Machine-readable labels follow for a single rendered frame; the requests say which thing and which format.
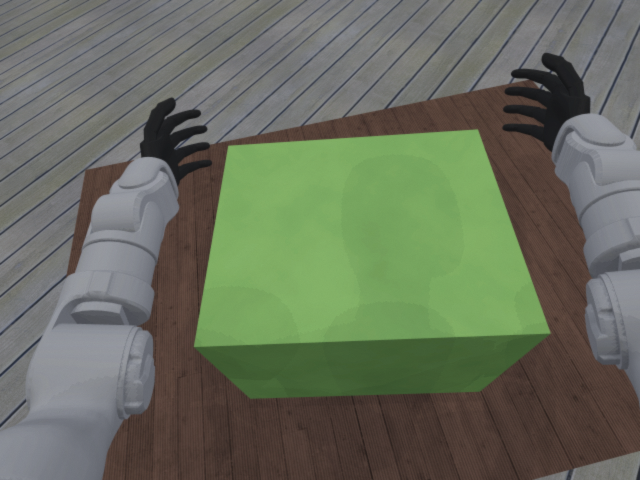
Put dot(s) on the table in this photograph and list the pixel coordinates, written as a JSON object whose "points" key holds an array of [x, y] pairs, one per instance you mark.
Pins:
{"points": [[557, 408]]}

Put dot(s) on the robot left hand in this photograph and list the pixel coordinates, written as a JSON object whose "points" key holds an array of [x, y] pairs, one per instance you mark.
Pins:
{"points": [[160, 143]]}

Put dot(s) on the robot left upper arm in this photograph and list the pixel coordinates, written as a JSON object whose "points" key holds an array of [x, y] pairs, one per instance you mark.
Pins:
{"points": [[87, 379]]}

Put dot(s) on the carton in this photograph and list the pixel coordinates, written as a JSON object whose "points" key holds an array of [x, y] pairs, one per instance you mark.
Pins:
{"points": [[365, 266]]}

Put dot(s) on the left robot forearm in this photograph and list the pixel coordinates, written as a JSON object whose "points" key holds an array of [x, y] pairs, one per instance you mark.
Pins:
{"points": [[112, 281]]}

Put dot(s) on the robot right hand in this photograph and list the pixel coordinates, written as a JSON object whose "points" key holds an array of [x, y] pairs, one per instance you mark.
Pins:
{"points": [[565, 100]]}

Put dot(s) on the robot right upper arm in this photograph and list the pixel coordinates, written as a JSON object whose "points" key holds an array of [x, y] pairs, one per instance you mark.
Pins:
{"points": [[612, 319]]}

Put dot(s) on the right robot forearm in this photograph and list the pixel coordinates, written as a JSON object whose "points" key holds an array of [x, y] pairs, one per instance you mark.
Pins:
{"points": [[601, 168]]}

